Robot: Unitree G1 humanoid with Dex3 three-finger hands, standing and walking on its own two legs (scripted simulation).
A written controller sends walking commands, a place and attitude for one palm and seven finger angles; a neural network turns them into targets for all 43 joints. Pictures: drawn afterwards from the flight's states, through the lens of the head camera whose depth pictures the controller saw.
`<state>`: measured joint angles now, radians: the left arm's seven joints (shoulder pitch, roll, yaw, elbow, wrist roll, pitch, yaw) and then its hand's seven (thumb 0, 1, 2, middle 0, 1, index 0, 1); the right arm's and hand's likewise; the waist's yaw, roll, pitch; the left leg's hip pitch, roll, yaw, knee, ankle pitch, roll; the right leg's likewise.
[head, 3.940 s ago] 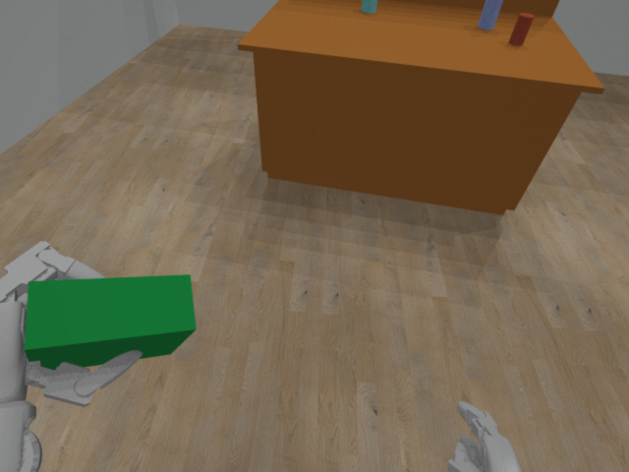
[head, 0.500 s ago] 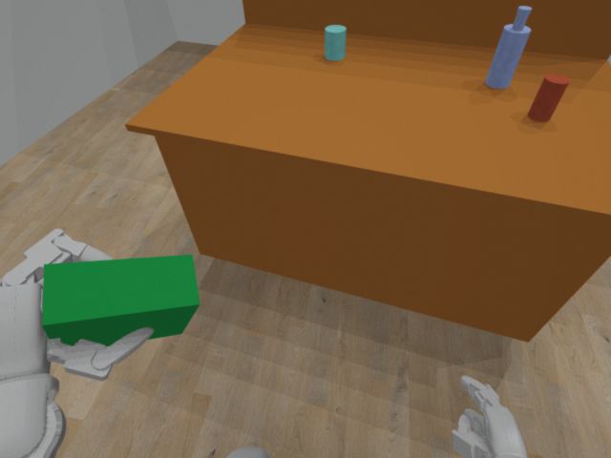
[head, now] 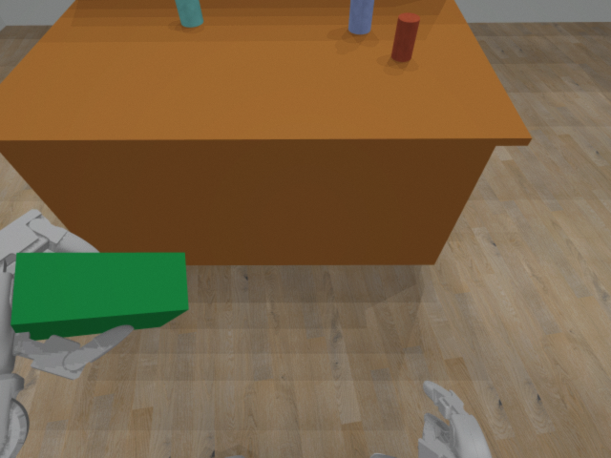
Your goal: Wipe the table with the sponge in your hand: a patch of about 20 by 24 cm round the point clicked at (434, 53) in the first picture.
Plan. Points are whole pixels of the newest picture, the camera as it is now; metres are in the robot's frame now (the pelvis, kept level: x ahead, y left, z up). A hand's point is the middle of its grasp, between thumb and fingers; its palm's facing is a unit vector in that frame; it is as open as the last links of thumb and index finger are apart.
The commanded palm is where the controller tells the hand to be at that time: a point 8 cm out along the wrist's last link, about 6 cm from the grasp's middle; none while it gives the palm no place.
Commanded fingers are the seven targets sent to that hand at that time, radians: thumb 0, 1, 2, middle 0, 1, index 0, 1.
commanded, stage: turn to face it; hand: left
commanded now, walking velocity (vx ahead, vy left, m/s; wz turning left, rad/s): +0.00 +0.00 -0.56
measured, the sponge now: (127, 295) +0.24 +0.20 +0.15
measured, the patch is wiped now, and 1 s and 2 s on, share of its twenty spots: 0.00 0.00 0.00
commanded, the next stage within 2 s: take the last steps up to it in 0.74 s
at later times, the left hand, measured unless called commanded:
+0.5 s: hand (179, 347) +0.18 +0.12 +0.19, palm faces +0.24 -0.86 -0.45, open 9.9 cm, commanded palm +0.14 +0.17 +0.18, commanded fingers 0.00 0.10 1.30 -1.20 -1.60 -1.20 -1.60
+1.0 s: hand (282, 443) +0.12 +0.03 +0.17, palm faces +0.09 -0.89 -0.45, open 9.9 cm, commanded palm +0.06 +0.12 +0.18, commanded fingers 0.00 0.10 1.30 -1.20 -1.60 -1.20 -1.60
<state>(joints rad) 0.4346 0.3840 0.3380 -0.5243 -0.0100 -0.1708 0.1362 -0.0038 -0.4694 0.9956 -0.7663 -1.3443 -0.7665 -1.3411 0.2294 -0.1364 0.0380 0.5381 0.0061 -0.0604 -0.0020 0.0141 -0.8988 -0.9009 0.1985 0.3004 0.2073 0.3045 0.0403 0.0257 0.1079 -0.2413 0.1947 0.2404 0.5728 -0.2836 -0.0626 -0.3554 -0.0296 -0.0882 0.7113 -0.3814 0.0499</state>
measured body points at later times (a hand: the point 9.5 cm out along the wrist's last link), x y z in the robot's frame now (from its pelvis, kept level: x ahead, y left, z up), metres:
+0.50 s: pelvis -0.07 -0.07 +0.01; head -0.06 -0.09 +0.46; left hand +0.16 +0.17 +0.21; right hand +0.05 -0.36 -0.08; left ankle -0.07 +0.09 -0.69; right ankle +0.02 -0.11 -0.73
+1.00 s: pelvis -0.17 -0.11 +0.00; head -0.14 -0.13 +0.44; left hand +0.11 +0.08 +0.19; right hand -0.09 -0.36 -0.12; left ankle -0.14 +0.04 -0.68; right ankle -0.15 -0.21 -0.73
